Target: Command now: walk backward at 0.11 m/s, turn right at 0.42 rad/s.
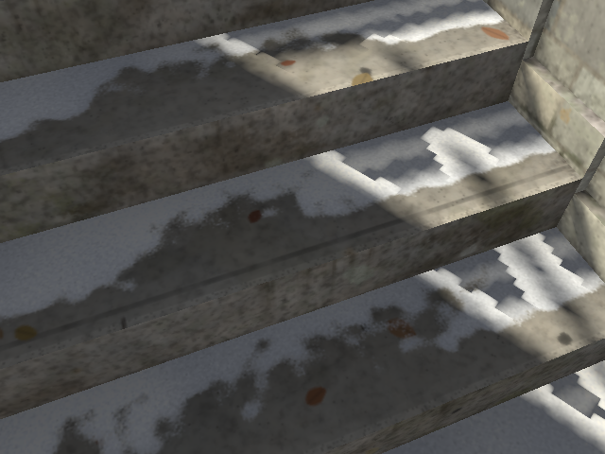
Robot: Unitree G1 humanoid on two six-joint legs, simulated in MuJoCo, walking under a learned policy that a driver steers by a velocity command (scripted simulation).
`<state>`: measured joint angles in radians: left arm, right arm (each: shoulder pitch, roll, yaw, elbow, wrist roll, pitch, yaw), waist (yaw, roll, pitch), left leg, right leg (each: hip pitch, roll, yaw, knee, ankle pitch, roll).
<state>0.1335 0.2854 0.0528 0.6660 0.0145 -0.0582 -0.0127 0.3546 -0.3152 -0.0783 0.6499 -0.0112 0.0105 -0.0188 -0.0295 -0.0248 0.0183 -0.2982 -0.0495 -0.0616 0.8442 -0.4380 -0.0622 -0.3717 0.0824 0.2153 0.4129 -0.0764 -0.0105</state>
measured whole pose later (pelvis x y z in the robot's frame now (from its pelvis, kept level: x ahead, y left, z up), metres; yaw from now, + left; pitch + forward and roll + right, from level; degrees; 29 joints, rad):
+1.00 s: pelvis +0.16 +0.13 -0.02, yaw +39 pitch +3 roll +1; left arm 0.23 0.20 -0.01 0.70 0.06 -0.08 -0.02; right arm 0.34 -0.28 -0.05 0.75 -0.04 -0.05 -0.02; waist 0.02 -0.04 0.00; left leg -0.29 -0.15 0.04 0.57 -0.34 0.14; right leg -0.75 -0.07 0.05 1.78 -0.26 -0.02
